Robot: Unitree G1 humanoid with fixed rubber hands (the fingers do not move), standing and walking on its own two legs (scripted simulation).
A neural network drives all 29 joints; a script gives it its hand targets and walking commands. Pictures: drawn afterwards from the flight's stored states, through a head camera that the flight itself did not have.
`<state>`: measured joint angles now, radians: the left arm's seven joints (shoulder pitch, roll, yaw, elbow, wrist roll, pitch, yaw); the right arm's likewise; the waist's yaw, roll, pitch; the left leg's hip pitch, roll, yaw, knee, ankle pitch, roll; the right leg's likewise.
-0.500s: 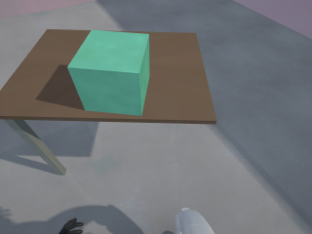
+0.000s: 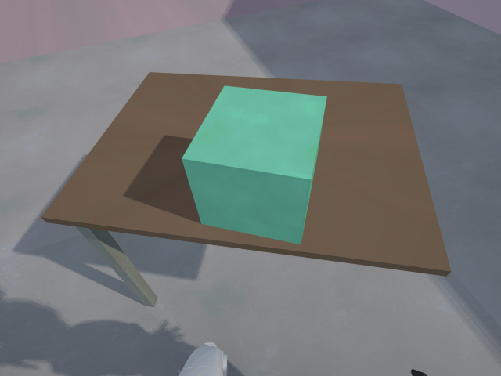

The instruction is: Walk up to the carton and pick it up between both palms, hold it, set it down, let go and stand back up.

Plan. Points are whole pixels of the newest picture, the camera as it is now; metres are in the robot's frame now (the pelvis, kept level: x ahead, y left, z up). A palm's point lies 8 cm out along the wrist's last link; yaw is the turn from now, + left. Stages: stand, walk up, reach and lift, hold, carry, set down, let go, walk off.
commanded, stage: walk up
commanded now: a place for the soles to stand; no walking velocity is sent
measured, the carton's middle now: (261, 162) +0.53 +0.02 +0.01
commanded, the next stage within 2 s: stand in 1.88 s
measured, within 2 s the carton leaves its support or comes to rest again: neither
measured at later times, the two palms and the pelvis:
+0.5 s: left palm (112, 329) +0.21 +0.30 -0.11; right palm out of the picture +0.11 -0.22 -0.12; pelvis +0.07 +0.05 -0.01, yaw -7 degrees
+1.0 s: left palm (118, 349) +0.17 +0.27 -0.11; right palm out of the picture +0.10 -0.23 -0.09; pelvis +0.06 +0.04 +0.01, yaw -8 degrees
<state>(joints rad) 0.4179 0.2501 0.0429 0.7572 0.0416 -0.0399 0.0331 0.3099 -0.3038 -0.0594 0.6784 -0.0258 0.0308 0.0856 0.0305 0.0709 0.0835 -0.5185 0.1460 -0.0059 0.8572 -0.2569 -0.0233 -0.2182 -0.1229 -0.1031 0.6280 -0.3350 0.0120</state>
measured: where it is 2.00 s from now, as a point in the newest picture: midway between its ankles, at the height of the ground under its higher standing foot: outside the picture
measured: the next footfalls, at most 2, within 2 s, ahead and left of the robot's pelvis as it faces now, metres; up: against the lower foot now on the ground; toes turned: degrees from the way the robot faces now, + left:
left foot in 0.06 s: +0.13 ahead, +0.17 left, +0.00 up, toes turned -6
right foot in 0.48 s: +0.12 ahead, -0.08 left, +0.00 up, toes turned -5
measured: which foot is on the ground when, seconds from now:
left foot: up 0.00-0.04, down 0.06-1.00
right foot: down 0.00-0.08, up 0.10-0.46, down 0.48-1.00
